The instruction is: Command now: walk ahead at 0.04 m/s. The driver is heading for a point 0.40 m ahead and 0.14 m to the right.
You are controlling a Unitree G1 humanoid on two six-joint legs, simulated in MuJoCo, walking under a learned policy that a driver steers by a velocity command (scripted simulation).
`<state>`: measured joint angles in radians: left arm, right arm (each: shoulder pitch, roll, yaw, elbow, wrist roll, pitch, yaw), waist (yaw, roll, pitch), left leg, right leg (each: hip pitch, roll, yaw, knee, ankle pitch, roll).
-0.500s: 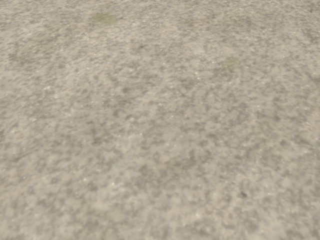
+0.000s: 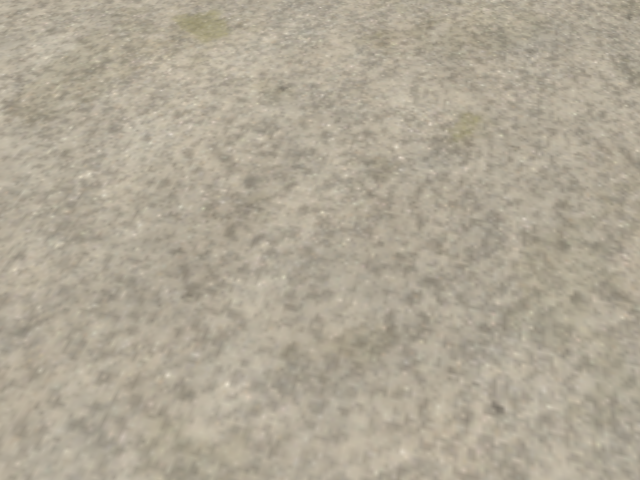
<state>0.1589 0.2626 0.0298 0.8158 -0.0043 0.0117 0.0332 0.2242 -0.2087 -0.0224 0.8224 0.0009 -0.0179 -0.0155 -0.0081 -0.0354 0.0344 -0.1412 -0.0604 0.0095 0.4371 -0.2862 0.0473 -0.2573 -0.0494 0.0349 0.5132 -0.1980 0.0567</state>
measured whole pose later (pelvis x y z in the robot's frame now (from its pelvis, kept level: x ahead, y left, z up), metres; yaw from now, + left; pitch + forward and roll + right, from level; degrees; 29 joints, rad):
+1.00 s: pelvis -0.01 -0.02 +0.00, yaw -1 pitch -2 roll +0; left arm 0.19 0.21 0.03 1.11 0.00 0.01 0.04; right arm 0.29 -0.19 0.00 1.10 0.00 -0.01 -0.04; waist 0.00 0.00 0.04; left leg -0.14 -0.01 0.01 0.47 -0.30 0.01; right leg -0.23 0.00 0.02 0.49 -0.23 0.00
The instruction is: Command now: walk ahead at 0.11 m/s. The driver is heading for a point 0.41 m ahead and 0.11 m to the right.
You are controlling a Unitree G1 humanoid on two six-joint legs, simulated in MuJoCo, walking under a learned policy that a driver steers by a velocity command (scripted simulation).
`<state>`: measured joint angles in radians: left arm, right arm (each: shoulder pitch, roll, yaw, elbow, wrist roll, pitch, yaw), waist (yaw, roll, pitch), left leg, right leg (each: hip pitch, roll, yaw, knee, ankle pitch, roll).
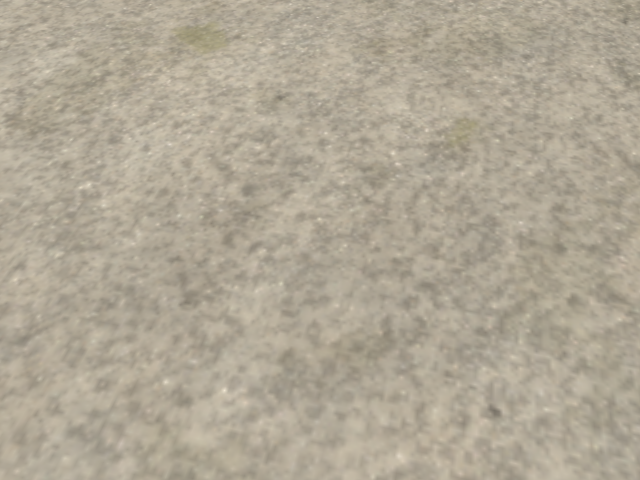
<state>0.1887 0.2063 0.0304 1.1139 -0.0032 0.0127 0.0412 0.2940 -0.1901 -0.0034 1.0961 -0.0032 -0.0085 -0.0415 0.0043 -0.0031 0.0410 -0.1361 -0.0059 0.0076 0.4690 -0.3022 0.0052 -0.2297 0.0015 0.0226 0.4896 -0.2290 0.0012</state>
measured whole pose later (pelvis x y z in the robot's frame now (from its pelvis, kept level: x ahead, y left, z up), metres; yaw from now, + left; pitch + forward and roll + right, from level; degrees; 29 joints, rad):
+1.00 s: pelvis +0.34 +0.01 +0.00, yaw +0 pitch +0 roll +2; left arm 0.16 0.23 0.03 0.96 0.00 -0.01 0.05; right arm 0.17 -0.22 -0.02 1.02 -0.02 -0.07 0.01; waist -0.02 -0.03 0.04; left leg -0.29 -0.07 0.08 0.38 -0.10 0.08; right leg -0.43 -0.08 0.05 0.72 -0.29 0.03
